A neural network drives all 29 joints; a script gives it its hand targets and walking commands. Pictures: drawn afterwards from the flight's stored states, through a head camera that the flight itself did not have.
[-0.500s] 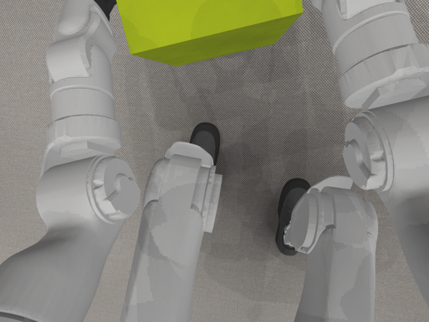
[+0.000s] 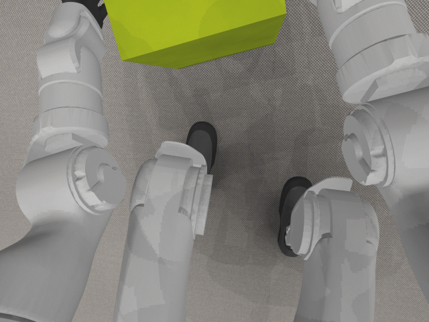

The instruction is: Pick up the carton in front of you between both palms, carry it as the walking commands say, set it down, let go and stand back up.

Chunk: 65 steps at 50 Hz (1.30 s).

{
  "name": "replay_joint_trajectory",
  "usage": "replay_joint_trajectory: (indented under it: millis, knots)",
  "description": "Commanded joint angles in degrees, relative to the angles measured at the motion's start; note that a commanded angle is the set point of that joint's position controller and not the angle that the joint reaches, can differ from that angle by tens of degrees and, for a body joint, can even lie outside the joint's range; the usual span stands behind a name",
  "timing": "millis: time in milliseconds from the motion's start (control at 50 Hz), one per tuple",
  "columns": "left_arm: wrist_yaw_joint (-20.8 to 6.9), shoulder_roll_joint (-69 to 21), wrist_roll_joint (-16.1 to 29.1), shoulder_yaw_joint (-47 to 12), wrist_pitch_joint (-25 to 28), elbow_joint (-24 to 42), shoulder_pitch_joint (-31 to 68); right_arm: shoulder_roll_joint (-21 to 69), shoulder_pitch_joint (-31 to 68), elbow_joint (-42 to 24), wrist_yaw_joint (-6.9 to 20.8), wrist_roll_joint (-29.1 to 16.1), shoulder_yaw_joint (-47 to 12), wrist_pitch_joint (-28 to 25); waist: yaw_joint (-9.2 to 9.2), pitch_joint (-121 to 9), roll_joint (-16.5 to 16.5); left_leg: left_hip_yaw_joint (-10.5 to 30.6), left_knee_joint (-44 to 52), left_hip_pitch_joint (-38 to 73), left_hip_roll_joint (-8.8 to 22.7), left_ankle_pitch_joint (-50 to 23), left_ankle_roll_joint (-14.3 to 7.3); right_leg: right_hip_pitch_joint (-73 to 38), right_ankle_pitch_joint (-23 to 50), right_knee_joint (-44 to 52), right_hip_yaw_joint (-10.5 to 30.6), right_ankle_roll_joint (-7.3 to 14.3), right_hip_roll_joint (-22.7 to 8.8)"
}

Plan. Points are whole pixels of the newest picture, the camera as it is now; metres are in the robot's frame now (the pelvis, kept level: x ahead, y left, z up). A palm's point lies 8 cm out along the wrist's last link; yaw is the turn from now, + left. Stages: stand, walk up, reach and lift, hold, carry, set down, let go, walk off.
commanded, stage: set down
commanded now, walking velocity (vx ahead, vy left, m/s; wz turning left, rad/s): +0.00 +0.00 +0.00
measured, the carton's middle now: out of the picture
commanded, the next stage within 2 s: let go in 1.86 s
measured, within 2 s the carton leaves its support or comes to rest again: neither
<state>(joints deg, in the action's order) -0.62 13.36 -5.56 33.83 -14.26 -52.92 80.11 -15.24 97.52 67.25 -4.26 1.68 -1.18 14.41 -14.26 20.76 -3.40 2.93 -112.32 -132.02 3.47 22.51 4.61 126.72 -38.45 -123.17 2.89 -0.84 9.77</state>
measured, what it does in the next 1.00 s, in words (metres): stands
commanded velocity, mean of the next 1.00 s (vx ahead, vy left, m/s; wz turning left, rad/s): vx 0.00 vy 0.00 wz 0.00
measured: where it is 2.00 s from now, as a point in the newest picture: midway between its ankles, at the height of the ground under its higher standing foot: (244, 202)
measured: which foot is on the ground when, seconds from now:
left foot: down 0.00-1.00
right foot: down 0.00-1.00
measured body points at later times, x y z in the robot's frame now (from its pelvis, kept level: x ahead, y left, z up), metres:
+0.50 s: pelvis +0.00 +0.00 -0.01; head +0.39 +0.02 +0.21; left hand +0.48 +0.32 -0.19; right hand +0.60 +0.03 -0.19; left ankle +0.16 +0.16 -0.36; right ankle +0.07 -0.10 -0.36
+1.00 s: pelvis +0.00 +0.02 +0.00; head +0.39 +0.05 +0.21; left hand +0.49 +0.35 -0.16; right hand +0.64 +0.01 -0.16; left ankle +0.16 +0.16 -0.36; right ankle +0.07 -0.10 -0.36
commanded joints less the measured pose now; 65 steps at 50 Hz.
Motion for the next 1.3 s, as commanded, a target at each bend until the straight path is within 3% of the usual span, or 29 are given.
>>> replay_joint_trajectory:
  millis: [0, 360, 480, 540, 600, 720, 800, 900, 980, 1120, 1200, 1280]
  knots:
    - [-10.86, -33.12, 4.19, -12.1, 2.8, 6.94, 31.86, 38.91, 20.05, -7.58, 9.36, -2.18, -5.85, -3.1, -6.96, -56.92, -13.12, -8.16, 1.57, 33.98, -5.08, -16.23, -2.86, -19.94, 13.89, 13.97, -1.49, 1.02, -0.81]
    - [-9.03, -22.95, -1.27, -4.04, 3.55, -0.38, 25.11, 27.38, 15.72, -1.28, 9.52, 3.92, -0.93, -2.32, -4.73, -43.69, -13.91, -7.38, 0.58, 26.54, -4.88, -8.82, -3.29, -17.69, 9.96, 14.05, 0.04, 1.26, -2.15]
    - [-6.99, -18.74, -2.61, -0.4, 5.12, -2.92, 21.18, 20.57, 18.34, -3.01, 8.46, 3.79, -2.1, -3.19, -6.1, -45.06, -14.09, -7.63, 0.09, 27.88, -4.53, -10.48, -2.8, -19.74, 11.96, 13.26, 0.65, 0.19, -3.17]
    - [-2.41, -2.58, -2.34, 4.64, 7.8, -5.34, 14.4, 3.49, 17.7, -3.87, 4.77, 2.45, -1.95, -4.18, -6.97, -47.16, -13.56, -8.57, -0.27, 30.08, -3.62, -12.39, -1.9, -22.35, 13.74, 13.06, 1.25, -0.85, -4.48]
    - [2.17, 10.24, 0.55, 5.06, 11.17, -8.87, 11.78, -8.63, 20.24, -4.44, 0.85, -1.73, -4.9, -4.88, -9.32, -50.2, -13.36, -8.79, -0.15, 31.55, -2.42, -15.47, -1.38, -25.04, 15.98, 12.53, 2.38, -1.82, -6.0]
    - [3.83, 14.6, 8.06, -0.74, 14.38, -7.63, 14.07, -8.85, 24.0, -7.67, 1.97, -9.39, -11.46, -5.23, -12.32, -57.55, -15.52, -7.62, 0.24, 35.45, -1.35, -22.63, -2.75, -24.48, 19.87, 10.51, 1.46, -2.36, -7.3]
    - [3.95, 14.47, 10.59, -2.93, 14.07, -4.19, 12.9, -9.15, 23.28, -9.9, 2.45, -10.81, -12.67, -5.05, -13.16, -63.68, -15.16, -7.16, 1.06, 42.05, -1.4, -27.91, -2.83, -24.25, 19.39, 9.63, -0.52, -2.22, -7.09]
    - [4.89, 13.16, 11.68, -2.85, 11.45, 3.23, 9.88, -12.49, 22.55, -13.22, 1.17, -9.0, -10.81, -3.91, -11.88, -71.59, -14.56, -6.42, 3.23, 55.92, -2.67, -31.72, -3.22, -19.95, 12.99, 11.1, -4.31, -1.77, -5.98]
    - [6.2, 12.17, 13.39, -4.4, 7.76, 10.39, 9.63, -14.5, 22.69, -16.52, 0.21, -7.12, -7.78, -1.34, -10.01, -80.91, -13.97, -7.99, 5.72, 64.29, -3.89, -30.06, -2.88, -23.39, 9.14, 14.48, -6.71, -0.87, -4.49]
    - [7.47, 7.59, 12.62, -9.21, 3.05, 12.35, 10.59, -16.45, 18.35, -9.86, 1.71, -5.59, -1.0, 1.33, -5.37, -75.94, -4.31, -9.27, 11.0, 64.27, -4.76, -20.49, -0.88, -18.52, 2.06, 20.67, -7.29, 1.12, -3.18]
    - [7.54, 6.39, 11.07, -9.13, 1.96, 13.52, 9.95, -16.38, 16.3, -6.71, 2.9, -4.7, 0.9, 1.65, -5.08, -74.4, -2.52, -10.03, 14.36, 61.99, -5.15, -18.83, -0.26, -19.65, 2.34, 24.0, -6.77, 1.11, -2.78]
    - [7.24, 5.87, 9.42, -7.49, 1.23, 14.73, 7.54, -15.38, 15.02, -6.76, 3.94, -3.46, 1.74, 1.92, -6.09, -75.8, -4.19, -10.92, 17.74, 60.38, -5.51, -19.69, -0.23, -23.25, 4.43, 27.33, -6.54, 0.44, -2.56]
